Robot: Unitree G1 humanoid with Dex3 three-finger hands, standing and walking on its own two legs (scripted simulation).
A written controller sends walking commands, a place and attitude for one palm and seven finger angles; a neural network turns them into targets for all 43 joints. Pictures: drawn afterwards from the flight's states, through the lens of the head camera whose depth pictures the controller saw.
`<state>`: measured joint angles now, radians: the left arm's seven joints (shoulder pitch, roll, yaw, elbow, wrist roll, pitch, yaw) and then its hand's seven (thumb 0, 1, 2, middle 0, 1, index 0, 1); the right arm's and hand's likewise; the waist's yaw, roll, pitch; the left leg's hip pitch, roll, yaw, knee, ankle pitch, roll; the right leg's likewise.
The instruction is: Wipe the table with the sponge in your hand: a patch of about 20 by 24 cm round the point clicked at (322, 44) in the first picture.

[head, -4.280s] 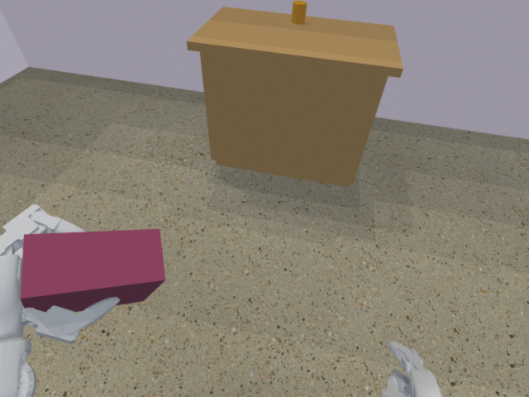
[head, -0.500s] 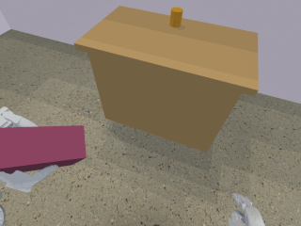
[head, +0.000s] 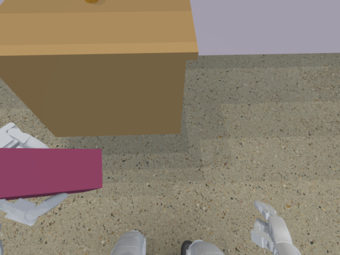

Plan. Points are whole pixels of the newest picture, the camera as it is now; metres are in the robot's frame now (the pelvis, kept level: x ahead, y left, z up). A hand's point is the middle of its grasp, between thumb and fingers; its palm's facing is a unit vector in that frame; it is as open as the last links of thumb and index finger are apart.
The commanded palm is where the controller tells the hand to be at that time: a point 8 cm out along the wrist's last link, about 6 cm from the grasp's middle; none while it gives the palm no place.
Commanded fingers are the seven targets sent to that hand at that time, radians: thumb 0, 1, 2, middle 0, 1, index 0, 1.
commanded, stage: turn to face it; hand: left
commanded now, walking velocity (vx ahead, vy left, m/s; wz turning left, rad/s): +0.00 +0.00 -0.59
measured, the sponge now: (65, 174) +0.24 +0.18 +0.14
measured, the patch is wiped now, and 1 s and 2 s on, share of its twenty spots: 0.00 0.00 0.00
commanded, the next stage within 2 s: take the last steps up to it in 0.50 s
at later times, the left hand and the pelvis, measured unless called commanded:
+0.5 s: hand (60, 178) +0.21 +0.16 +0.19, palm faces +0.16 -0.90 -0.41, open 10.1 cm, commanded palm +0.16 +0.22 +0.19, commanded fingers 0.00 0.10 1.30 -1.20 -1.60 -1.20 -1.60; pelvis -0.06 -0.01 +0.01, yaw -15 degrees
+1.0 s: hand (50, 229) +0.15 +0.16 +0.18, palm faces +0.18 -0.91 -0.37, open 10.1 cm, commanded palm +0.12 +0.21 +0.19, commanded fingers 0.00 0.10 1.30 -1.20 -1.60 -1.20 -1.60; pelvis -0.11 -0.02 +0.00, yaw -16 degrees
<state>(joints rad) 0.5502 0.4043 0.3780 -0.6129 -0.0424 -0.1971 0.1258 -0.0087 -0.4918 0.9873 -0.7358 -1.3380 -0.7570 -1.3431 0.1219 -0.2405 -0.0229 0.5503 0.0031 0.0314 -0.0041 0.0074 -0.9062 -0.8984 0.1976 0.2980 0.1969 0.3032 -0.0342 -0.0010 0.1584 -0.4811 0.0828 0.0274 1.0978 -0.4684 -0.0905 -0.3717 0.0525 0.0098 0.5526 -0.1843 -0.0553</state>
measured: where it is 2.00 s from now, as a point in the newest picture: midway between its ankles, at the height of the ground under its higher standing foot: outside the picture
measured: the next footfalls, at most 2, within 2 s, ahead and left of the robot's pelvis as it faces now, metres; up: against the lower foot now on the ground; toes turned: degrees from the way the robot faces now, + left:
left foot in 0.18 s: +0.03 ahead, +0.12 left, +0.00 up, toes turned -2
right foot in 0.54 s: -0.07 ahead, -0.15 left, +0.00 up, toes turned -22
